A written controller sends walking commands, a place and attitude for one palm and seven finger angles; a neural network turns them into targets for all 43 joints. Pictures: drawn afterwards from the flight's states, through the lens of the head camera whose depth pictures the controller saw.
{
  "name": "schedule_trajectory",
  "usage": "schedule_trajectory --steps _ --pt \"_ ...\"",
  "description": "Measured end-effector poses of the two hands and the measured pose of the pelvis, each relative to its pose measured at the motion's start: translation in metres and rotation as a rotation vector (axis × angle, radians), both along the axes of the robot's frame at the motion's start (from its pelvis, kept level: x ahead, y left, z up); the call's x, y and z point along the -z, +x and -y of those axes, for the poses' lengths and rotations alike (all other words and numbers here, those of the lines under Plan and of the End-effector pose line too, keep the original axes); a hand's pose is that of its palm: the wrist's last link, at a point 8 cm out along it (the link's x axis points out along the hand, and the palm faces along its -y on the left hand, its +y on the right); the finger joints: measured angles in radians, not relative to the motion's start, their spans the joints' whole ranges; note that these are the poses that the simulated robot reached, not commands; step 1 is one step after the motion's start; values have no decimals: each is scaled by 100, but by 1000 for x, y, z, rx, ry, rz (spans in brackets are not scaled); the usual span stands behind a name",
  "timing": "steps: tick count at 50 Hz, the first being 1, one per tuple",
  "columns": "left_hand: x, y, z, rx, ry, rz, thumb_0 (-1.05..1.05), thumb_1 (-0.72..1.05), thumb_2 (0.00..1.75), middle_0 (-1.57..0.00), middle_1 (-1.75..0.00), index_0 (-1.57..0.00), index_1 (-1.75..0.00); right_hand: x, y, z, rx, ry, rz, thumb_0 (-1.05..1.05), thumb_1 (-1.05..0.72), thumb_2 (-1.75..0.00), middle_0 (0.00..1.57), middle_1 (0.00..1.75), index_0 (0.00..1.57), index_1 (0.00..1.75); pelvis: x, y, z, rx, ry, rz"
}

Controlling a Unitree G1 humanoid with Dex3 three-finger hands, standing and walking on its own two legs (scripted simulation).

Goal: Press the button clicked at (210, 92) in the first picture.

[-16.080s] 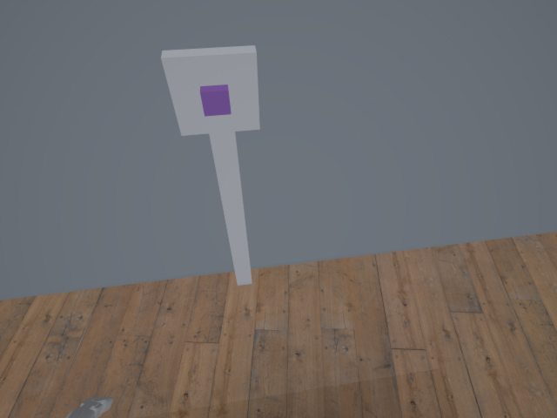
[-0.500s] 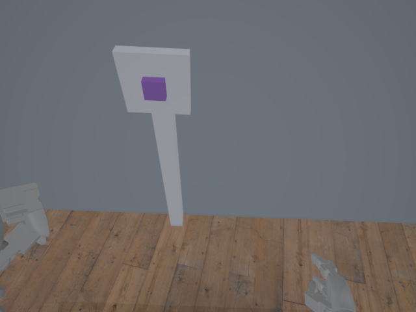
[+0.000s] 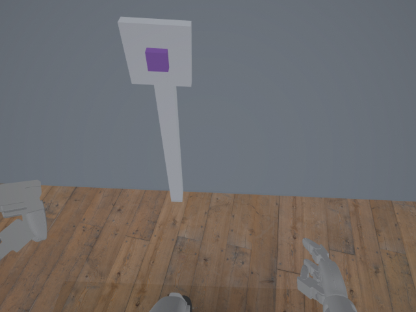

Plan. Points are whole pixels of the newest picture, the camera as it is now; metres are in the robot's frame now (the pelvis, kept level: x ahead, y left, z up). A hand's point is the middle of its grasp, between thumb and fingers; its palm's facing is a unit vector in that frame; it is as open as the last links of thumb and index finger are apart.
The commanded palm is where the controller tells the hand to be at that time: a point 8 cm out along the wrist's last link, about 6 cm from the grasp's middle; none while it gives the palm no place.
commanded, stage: step back with the hand held close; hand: left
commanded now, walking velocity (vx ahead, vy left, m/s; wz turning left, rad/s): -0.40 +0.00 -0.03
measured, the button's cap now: (157, 59) +0.68 +0.18 +0.10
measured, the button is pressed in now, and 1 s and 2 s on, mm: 0 0 0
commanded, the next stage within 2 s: stop stepping back and stand still in 0.08 s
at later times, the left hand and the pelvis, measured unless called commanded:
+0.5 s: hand out of the picture +0.06 +0.24 +0.19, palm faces +0.40 -0.82 -0.41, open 3.1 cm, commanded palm +0.02 +0.28 +0.19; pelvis -0.12 +0.00 +0.01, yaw -1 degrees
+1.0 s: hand out of the picture +0.02 +0.25 +0.18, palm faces +0.44 -0.81 -0.39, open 3.1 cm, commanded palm -0.04 +0.29 +0.19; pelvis -0.16 +0.01 +0.00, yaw +2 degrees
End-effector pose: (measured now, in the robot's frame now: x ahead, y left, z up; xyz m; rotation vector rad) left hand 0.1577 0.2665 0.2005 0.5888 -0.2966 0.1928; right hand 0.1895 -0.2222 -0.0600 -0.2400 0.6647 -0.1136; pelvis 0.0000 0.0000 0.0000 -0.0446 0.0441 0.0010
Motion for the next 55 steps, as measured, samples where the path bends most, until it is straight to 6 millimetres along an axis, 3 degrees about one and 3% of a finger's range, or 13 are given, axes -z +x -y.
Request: schedule_trajectory --steps 5,9,16,22,27,33,39,45,50,55 --pt "1 -25 -21 -115 -55 45 1 88 89 -131 -150 -130 -150 -2 -29 6 27 -52 -77 2 -90 -90 20 30 20 30 -7 -12 -6 0 33 -13" --pt "15 -35 -32 -129 -88 54 1 89 90 -131 -150 -130 -150 0 -50 3 29 -79 -79 2 -90 -90 20 30 20 30 -2 -38 -12 -22 40 -8" --pt "4 -82 -9 -33 -66 6 2 89 90 -131 -150 -130 -150 -12 -101 -12 7 9 15 2 -90 -90 20 30 20 30 -8 -81 -6 14 21 21" --pt "-2 -122 -5 -75 -36 34 1 89 90 -131 -150 -130 -150 2 -148 0 29 17 -32 1 -90 -90 20 30 21 30 -5 -113 2 21 38 39" --pt "5 -139 -17 -152 -138 75 1 89 90 -131 -150 -131 -150 3 -188 18 79 -43 -87 2 -90 -90 20 30 21 30 -10 -124 -3 23 56 40" --pt "14 -150 -18 -119 -131 93 1 89 90 -131 -150 -130 -150 4 -215 26 121 -76 -38 2 -90 -90 20 30 20 30 -1 -143 -8 0 55 73" --pt "6 -167 -8 -117 -46 77 2 89 90 -131 -150 -130 -150 13 -223 19 87 -9 -39 2 -90 -90 20 30 20 30 1 -153 3 -12 48 78" --pt "5 -180 -10 -149 -102 88 1 89 90 -131 -150 -131 -150 14 -222 14 40 -17 -97 2 -90 -90 20 30 20 30 -6 -156 1 -22 62 63" --pt "10 -180 -19 -162 -107 98 1 89 90 -131 -150 -131 -150 11 -207 8 22 -51 -44 2 -90 -90 20 30 20 30 0 -156 -8 -37 45 58" --pt "6 -173 -20 -178 -49 76 1 89 90 -131 -150 -131 -150 12 -190 -5 3 11 -3 2 -90 -90 20 30 20 30 1 -152 -4 -43 71 69"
